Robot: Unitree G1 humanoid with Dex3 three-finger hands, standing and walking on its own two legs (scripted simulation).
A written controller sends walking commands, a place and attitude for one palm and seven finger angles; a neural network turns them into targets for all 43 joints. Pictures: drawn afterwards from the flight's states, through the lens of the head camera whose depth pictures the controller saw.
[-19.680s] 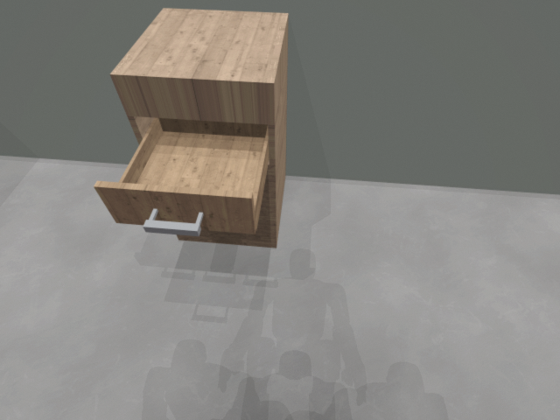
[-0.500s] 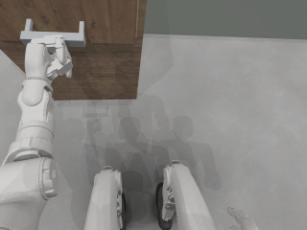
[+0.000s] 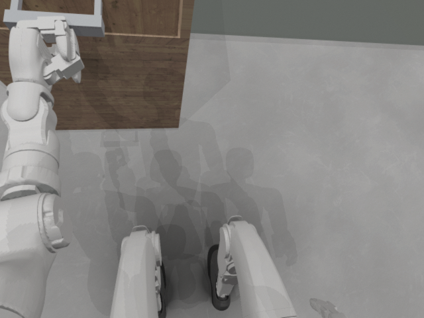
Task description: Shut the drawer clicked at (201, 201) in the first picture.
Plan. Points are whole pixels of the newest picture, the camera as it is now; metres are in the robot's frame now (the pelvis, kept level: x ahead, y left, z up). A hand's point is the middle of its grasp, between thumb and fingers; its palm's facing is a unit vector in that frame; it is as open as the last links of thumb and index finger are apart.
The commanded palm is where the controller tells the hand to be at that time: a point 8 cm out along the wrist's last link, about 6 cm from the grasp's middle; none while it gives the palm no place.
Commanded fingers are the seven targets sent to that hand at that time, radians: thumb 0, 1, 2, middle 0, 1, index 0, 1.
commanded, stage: push the drawer shut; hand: left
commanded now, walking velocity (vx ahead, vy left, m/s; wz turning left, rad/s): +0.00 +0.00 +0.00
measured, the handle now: (58, 12) +0.61 +0.23 +0.02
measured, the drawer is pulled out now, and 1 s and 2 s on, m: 0.00 0.00 0.00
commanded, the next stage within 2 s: pull the fist back off the drawer in 0.26 s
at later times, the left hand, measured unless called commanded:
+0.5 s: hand (71, 53) +0.54 +0.20 +0.02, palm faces +0.02 -1.00 -0.08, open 2.9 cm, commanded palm +0.57 +0.19 +0.03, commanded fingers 0.00 0.90 0.90 -1.40 -1.60 -1.40 -1.60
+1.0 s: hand (78, 58) +0.54 +0.19 +0.02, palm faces +0.01 -1.00 -0.04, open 3.1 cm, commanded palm +0.52 +0.20 +0.03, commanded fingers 0.00 0.90 0.90 -1.40 -1.60 -1.40 -1.60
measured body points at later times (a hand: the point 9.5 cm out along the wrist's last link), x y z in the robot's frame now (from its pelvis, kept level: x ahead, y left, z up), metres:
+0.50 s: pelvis -0.03 +0.00 -0.01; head +0.18 +0.07 +0.38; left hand +0.54 +0.26 +0.02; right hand -0.01 -0.26 -0.10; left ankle +0.04 +0.10 -0.52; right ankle +0.07 -0.12 -0.52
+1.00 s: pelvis -0.01 +0.01 +0.01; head +0.21 +0.06 +0.40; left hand +0.53 +0.25 +0.02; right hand +0.02 -0.25 -0.10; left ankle +0.04 +0.10 -0.52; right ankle +0.07 -0.12 -0.52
